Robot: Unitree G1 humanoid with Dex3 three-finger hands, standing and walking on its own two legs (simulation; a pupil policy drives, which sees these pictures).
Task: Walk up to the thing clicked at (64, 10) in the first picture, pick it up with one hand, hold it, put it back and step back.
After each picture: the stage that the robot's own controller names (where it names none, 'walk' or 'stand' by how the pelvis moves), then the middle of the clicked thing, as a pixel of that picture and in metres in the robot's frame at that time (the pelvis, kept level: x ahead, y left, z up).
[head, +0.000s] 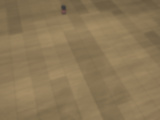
stand; (63, 9) +2.03 +0.16 -0.72
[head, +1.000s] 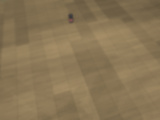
walk; (70, 18) +1.89 +0.19 -0.72
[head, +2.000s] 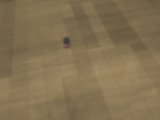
walk; (66, 42) +1.28 +0.21 -0.72
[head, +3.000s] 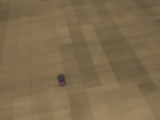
walk; (61, 80) +0.83 +0.19 -0.72
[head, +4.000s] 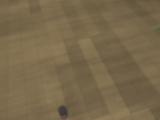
walk; (63, 112) +0.53 +0.16 -0.71
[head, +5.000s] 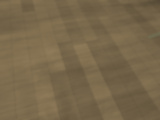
stand; out of the picture +0.38 +0.13 -0.70
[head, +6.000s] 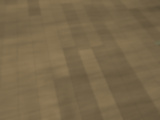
stand; out of the picture +0.34 +0.12 -0.72
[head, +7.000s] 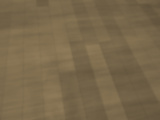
stand; out of the picture +0.32 +0.09 -0.71
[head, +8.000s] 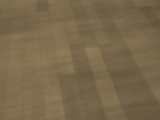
stand; out of the picture +0.33 +0.11 -0.72
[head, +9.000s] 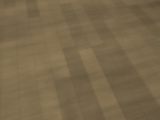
stand; out of the picture +0.32 +0.14 -0.72
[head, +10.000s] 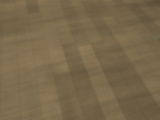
stand; out of the picture +0.37 +0.12 -0.72
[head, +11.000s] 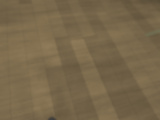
stand; out of the picture +0.38 +0.13 -0.72
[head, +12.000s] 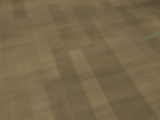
stand; out of the picture +0.32 +0.15 -0.72
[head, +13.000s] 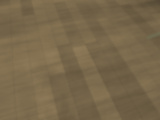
stand; out of the picture +0.38 +0.15 -0.73
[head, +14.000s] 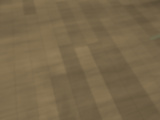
stand; out of the picture +0.36 +0.14 -0.73
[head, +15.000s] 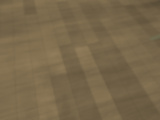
stand; out of the picture +0.36 +0.14 -0.73
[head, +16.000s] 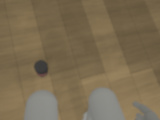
go down; (41, 69) +0.44 +0.14 -0.42
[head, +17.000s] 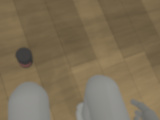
go down; (24, 58) +0.46 +0.17 -0.33
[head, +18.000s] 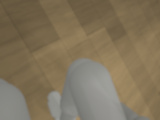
close in; out of the picture +0.46 +0.21 -0.24
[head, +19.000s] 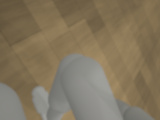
close; out of the picture +0.45 +0.23 -0.23
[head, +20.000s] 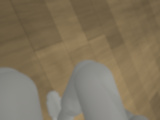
lift; out of the picture +0.38 +0.21 -0.21
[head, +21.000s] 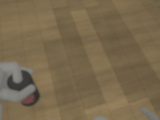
lift; (25, 89) +0.32 +0.17 -0.01
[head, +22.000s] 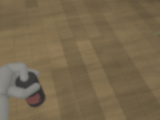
hold; (31, 90) +0.32 +0.16 +0.00
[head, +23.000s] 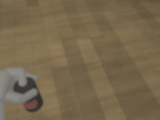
hold; (29, 95) +0.31 +0.17 -0.01
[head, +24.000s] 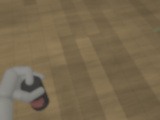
hold; (36, 94) +0.31 +0.15 -0.01
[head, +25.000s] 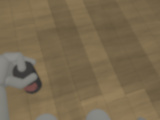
crouch; (28, 78) +0.37 +0.15 -0.07
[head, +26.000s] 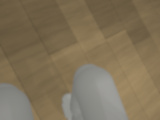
lower; out of the picture +0.47 +0.21 -0.17
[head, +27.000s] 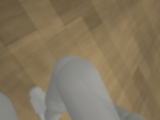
lower; out of the picture +0.42 +0.24 -0.25
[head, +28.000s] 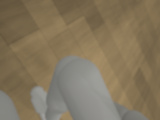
lower; out of the picture +0.42 +0.24 -0.25
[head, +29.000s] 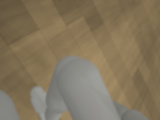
lower; out of the picture +0.42 +0.24 -0.25
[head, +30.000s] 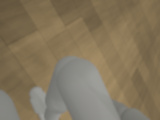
lower; out of the picture +0.42 +0.25 -0.25
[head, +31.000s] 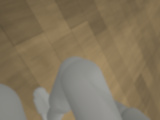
open; out of the picture +0.42 +0.24 -0.25
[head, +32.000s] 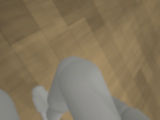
stand; out of the picture +0.42 +0.27 -0.24
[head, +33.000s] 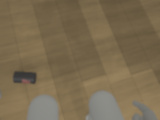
walk; (25, 77) +0.44 +0.26 -0.47
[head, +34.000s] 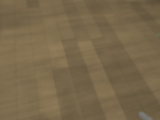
stand; out of the picture +0.38 +0.23 -0.69
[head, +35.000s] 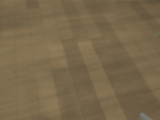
stand; out of the picture +0.39 +0.24 -0.69
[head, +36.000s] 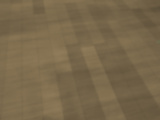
stand; out of the picture +0.42 +0.23 -0.73
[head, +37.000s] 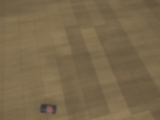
walk; (48, 108) +0.45 +0.21 -0.74
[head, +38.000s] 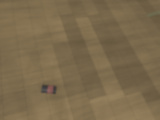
walk; (49, 89) +0.58 +0.15 -0.74
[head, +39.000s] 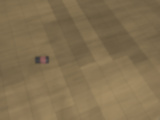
walk; (42, 59) +0.85 +0.30 -0.71
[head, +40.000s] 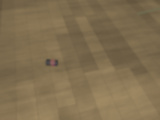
stand; (51, 62) +1.05 +0.24 -0.73
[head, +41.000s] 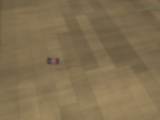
stand; (53, 61) +1.07 +0.22 -0.75
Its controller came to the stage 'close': yes
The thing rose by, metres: 0.70
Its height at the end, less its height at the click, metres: -0.02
